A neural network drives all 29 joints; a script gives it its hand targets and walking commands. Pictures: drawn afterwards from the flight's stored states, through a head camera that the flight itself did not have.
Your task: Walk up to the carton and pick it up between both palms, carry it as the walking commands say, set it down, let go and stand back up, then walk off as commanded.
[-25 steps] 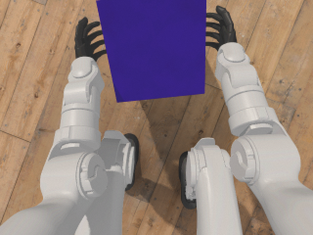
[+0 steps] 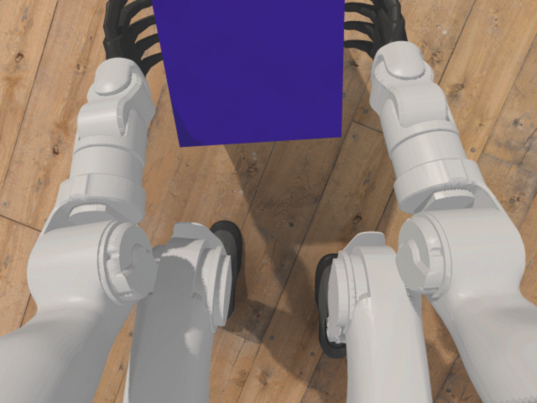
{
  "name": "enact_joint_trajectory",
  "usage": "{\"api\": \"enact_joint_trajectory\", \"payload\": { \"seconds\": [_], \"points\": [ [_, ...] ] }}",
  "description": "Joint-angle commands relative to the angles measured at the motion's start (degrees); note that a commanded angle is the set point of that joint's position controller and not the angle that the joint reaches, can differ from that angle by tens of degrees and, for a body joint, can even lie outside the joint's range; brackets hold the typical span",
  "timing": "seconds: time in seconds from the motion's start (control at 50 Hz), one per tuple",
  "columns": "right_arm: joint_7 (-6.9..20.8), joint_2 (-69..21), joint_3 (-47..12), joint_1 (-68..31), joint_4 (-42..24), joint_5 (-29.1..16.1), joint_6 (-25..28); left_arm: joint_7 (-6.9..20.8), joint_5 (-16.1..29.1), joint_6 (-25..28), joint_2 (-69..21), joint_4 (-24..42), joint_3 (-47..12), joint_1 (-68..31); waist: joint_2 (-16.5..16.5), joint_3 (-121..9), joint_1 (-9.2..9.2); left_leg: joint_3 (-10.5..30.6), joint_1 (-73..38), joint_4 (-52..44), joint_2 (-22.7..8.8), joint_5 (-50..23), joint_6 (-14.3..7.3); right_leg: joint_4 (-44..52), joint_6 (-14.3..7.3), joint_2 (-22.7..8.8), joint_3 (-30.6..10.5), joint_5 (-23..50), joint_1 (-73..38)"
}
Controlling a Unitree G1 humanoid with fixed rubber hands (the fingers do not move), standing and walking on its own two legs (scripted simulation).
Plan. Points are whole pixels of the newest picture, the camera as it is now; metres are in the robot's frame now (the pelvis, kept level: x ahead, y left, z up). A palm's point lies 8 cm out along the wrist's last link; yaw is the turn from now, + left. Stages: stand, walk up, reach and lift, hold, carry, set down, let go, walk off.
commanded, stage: set down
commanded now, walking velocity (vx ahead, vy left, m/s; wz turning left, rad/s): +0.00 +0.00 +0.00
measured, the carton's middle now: (257, 51) +0.56 +0.06 -0.24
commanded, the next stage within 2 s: none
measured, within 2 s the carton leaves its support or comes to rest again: rests again in 1.74 s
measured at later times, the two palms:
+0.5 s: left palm (127, 59) +0.52 +0.21 -0.13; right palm (385, 43) +0.55 -0.10 -0.15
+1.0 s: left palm (129, 52) +0.53 +0.21 -0.14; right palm (384, 37) +0.56 -0.10 -0.16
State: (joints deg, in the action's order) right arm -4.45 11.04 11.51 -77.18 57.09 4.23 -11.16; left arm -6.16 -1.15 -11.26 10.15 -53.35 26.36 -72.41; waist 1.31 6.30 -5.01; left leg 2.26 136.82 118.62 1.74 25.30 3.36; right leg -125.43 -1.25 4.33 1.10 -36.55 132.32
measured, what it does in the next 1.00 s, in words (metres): stands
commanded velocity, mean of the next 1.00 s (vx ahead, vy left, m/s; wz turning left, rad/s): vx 0.00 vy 0.00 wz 0.00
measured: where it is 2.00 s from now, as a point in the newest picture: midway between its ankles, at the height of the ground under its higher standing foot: (277, 304)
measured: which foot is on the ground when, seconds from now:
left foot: down 0.00-1.00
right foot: down 0.00-1.00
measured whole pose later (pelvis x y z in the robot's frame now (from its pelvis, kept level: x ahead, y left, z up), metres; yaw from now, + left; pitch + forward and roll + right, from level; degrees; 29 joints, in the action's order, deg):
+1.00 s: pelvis +0.01 +0.01 +0.00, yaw +1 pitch +45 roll +2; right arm -0.6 9.6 17.8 -79.2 57.3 12.2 -7.0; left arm -2.8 -2.4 -5.9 11.0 -56.8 30.8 -74.3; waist 2.6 7.3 -4.2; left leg 0.7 137.4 119.5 1.6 27.1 2.6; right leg -126.5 -0.3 4.6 -0.6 -38.6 132.8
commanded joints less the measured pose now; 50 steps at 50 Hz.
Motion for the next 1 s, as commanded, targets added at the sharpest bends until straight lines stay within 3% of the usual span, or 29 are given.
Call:
{"api": "enact_joint_trajectory", "payload": {
  "seconds": [0.0, 0.38, 0.98],
  "points": [
    [12.70, -46.43, -15.03, -24.44, -4.09, -2.77, 2.20, 15.23, 4.90, 0.94, -54.13, 2.73, -20.91, -27.85, -4.40, -55.96, 3.90, -6.78, -35.80, -2.38, 4.55, -13.84, -0.58, 15.15, 0.03, 3.63, 0.03, 16.69, -24.76],
    [14.32, -41.26, -8.71, -18.72, 1.55, 3.58, 1.24, 14.67, 2.40, 0.95, -50.03, -2.43, -16.44, -25.28, -5.53, -47.90, 5.89, -5.68, -32.70, -3.09, 4.84, -10.56, -0.36, 14.87, -0.35, 2.36, 0.01, 12.90, -19.20],
    [12.62, -34.66, -6.26, -9.73, 6.95, 7.74, 2.10, 14.72, -0.73, 2.36, -42.09, -9.06, -11.57, -15.22, -6.36, -41.26, 5.63, -5.33, -27.46, -2.42, 4.26, -10.37, -0.18, 14.76, 0.05, 1.64, -1.43, 15.46, -19.48]
  ]
}}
